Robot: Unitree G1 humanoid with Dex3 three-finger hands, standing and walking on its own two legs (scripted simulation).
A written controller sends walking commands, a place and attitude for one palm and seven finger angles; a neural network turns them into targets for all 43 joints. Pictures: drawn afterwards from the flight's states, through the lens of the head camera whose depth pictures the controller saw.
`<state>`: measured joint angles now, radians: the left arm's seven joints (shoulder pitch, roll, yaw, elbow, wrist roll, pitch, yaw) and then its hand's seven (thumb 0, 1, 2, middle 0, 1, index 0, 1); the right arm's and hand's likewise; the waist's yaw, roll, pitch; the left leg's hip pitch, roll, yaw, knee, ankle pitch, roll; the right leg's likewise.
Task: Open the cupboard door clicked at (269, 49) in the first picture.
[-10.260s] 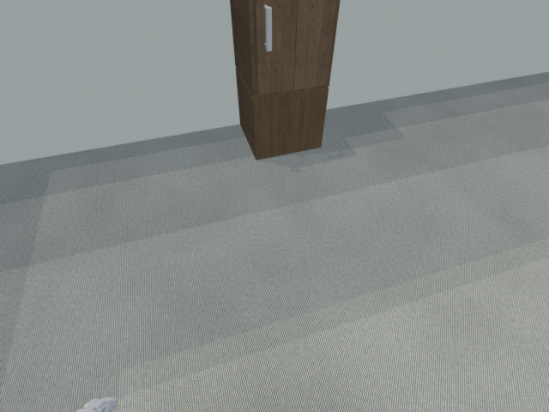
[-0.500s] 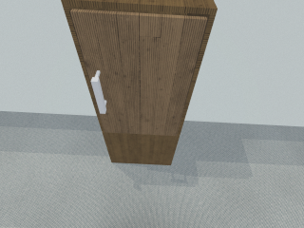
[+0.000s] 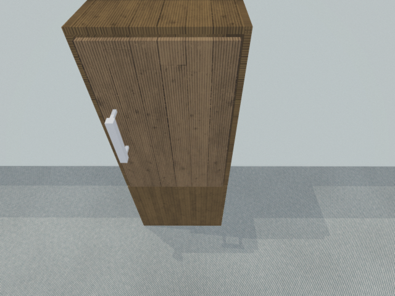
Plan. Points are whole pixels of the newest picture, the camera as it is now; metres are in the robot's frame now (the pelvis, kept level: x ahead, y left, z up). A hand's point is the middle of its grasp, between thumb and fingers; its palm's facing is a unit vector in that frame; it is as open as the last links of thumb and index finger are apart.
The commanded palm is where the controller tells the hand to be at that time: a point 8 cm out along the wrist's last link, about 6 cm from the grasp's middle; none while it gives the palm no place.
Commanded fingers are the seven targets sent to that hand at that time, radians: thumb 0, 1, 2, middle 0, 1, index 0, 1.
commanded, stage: come to a stop and stand still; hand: left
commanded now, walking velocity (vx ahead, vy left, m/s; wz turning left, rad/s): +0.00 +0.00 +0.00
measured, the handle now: (119, 137) +0.54 +0.26 -0.03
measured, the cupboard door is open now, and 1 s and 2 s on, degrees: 0 0 0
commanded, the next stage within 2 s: look again from close up in 0.60 s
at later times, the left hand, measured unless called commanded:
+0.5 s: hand out of the picture -0.03 +0.12 -0.17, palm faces +0.06 -0.99 -0.15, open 7.3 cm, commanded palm none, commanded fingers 0.00 0.90 0.90 -0.20 -0.30 -0.20 -0.30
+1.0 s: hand out of the picture +0.00 +0.18 -0.18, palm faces +0.03 -0.98 -0.21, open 7.3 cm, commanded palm none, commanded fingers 0.00 0.90 0.90 -0.20 -0.30 -0.20 -0.30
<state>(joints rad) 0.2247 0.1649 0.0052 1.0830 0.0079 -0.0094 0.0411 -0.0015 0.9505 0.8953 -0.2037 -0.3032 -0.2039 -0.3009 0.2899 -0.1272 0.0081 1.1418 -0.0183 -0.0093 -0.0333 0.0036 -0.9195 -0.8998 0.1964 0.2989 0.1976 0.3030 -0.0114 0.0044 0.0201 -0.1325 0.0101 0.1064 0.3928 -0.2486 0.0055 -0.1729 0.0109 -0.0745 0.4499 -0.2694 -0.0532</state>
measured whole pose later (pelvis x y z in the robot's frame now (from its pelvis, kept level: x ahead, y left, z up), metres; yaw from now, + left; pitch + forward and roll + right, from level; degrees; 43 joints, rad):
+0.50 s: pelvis +0.00 -0.03 +0.00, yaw +1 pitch -1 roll +1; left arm 0.33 0.09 -0.02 1.14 0.01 -0.02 0.04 0.00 0.91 0.90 -0.20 -0.30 -0.20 -0.30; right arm 0.30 -0.11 0.01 1.16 -0.01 -0.01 -0.04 0.00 -0.91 -0.90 0.20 0.30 0.20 0.30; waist 0.01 0.00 0.02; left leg -0.13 0.05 0.08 0.38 -0.24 -0.03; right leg -0.14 0.05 -0.10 0.40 -0.25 -0.09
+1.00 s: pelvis -0.01 +0.01 -0.01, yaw +0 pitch -1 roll -1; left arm 0.30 0.14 0.00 1.09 0.01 -0.01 0.05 0.01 0.92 0.90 -0.20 -0.30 -0.20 -0.30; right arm 0.34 -0.13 0.00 1.07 -0.02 -0.01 -0.03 0.00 -0.92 -0.90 0.19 0.30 0.19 0.30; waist -0.02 0.03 -0.01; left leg -0.20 0.00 0.06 0.52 -0.30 0.04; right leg -0.20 0.03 -0.08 0.48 -0.26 -0.05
